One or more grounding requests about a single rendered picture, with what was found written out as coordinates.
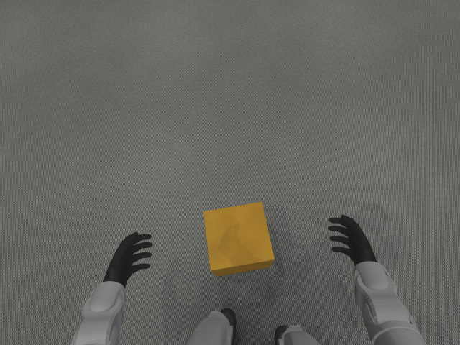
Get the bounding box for robot left shin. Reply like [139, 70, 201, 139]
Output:
[208, 311, 229, 322]

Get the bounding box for robot right forearm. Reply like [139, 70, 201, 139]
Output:
[353, 261, 426, 345]

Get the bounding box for carton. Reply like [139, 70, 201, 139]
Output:
[203, 202, 275, 277]

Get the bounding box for robot left hand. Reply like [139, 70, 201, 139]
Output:
[103, 232, 153, 288]

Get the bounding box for robot right hand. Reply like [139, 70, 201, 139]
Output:
[328, 215, 377, 266]

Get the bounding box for robot left foot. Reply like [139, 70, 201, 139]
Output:
[220, 308, 236, 345]

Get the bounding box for robot left forearm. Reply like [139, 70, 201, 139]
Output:
[70, 281, 126, 345]

